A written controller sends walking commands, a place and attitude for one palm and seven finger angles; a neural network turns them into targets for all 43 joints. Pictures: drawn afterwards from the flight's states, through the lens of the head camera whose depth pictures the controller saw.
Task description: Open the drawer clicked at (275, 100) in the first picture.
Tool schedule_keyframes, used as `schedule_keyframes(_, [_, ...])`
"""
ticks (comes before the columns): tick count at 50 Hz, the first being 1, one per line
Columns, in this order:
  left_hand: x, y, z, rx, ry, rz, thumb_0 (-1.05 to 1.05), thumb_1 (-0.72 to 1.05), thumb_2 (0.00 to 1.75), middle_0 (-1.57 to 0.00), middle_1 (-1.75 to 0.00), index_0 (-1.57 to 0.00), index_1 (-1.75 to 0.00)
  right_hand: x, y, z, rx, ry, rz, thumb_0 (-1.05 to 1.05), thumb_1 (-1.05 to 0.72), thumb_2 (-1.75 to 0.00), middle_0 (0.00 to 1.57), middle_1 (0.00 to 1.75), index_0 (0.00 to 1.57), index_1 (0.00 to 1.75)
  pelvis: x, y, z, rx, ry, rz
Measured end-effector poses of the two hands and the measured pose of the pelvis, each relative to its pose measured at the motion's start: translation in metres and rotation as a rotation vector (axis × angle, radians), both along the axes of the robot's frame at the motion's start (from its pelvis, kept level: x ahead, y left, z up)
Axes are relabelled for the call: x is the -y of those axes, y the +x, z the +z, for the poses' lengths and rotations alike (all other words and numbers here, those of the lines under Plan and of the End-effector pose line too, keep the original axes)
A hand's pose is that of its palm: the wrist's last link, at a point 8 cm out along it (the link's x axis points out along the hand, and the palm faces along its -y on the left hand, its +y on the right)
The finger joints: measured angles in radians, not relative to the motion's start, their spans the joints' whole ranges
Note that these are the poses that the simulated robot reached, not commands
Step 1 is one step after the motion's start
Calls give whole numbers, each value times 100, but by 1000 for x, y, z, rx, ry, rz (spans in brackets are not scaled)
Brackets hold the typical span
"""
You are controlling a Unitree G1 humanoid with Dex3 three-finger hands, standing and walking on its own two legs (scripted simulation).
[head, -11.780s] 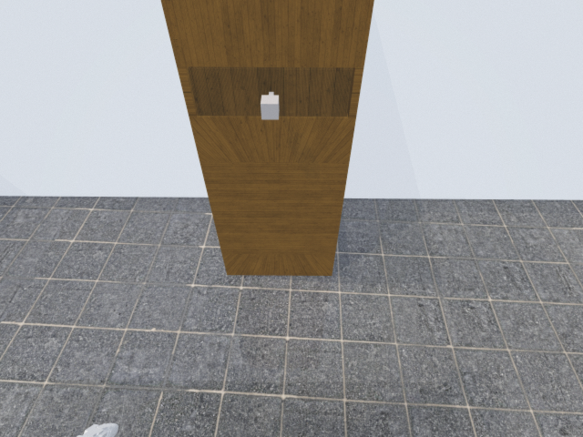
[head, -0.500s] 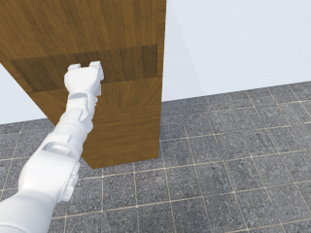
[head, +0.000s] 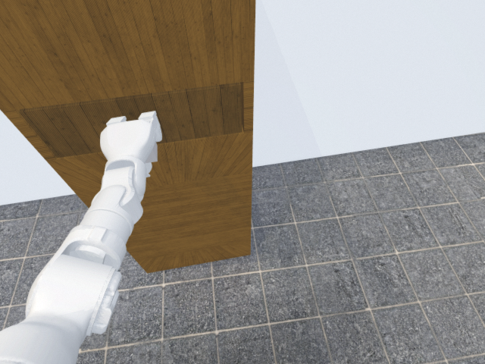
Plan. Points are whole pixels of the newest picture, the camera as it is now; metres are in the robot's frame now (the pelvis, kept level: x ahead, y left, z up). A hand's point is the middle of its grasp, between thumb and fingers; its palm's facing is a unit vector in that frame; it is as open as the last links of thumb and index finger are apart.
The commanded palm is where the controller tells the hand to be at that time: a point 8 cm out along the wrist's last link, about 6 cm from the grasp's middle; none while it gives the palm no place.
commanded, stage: pull the drawer open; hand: left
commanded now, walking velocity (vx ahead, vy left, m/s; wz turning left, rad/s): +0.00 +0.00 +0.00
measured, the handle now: (143, 139) +0.51 +0.16 +0.06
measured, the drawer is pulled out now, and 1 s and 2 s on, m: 0.00 0.02 0.10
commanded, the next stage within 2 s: none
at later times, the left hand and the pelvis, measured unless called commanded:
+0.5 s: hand (140, 162) +0.47 +0.16 +0.05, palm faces -0.04 -0.05 -1.00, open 7.8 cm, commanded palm +0.45 +0.17 +0.10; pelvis +0.00 -0.01 +0.00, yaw +1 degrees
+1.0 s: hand (140, 168) +0.46 +0.16 +0.05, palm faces -0.01 -0.08 -1.00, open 7.8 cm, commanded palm +0.40 +0.16 +0.10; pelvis +0.01 +0.00 +0.00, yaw -1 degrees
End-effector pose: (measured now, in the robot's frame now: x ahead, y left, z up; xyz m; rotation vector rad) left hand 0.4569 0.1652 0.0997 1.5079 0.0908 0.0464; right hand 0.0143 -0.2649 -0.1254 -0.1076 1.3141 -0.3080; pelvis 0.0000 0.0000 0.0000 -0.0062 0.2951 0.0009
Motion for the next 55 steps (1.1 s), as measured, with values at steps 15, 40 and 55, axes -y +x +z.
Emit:
schedule_keyframes(15, [1, -6, 0, 3, 12, 0, -1, 33, 68, -42, -135, -42, -135, 6, 32, -1, 29, -4, 41, 0, -91, -90, 20, 30, 20, 30, 4, 7, 1, 15, 6, 14])
schedule_keyframes(40, [1, -7, 0, -9, 12, 4, 0, 34, 67, -42, -135, -39, -135, 4, -24, -2, -38, -1, -27, 0, -91, -90, 20, 30, 20, 30, 3, -6, 0, 10, 3, -1])
schedule_keyframes(55, [3, -39, -1, 36, -27, -16, 4, 34, 68, -42, -135, -42, -135, -6, 50, 2, 97, 59, 20, 1, -91, -90, 20, 30, 20, 30, -2, 16, 6, 46, 8, -19])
